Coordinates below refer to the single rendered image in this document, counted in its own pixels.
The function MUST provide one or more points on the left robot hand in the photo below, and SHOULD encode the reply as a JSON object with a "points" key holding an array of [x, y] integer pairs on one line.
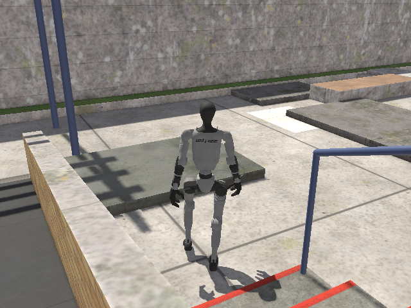
{"points": [[173, 198]]}

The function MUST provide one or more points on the left robot shin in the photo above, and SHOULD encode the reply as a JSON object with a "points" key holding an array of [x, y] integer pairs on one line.
{"points": [[188, 221]]}

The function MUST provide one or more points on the right robot hand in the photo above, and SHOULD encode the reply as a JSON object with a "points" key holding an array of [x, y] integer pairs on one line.
{"points": [[235, 186]]}

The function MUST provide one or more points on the right robot forearm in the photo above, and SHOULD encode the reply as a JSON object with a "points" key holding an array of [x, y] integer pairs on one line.
{"points": [[235, 172]]}

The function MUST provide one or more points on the robot left thigh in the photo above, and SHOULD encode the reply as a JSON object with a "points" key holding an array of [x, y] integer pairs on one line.
{"points": [[190, 185]]}

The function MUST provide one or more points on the right robot upper arm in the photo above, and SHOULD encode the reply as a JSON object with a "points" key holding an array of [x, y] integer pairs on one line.
{"points": [[229, 146]]}

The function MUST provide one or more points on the left robot forearm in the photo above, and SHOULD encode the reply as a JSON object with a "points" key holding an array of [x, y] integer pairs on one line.
{"points": [[177, 175]]}

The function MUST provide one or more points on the left robot upper arm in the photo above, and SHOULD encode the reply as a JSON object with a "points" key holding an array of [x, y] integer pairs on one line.
{"points": [[183, 146]]}

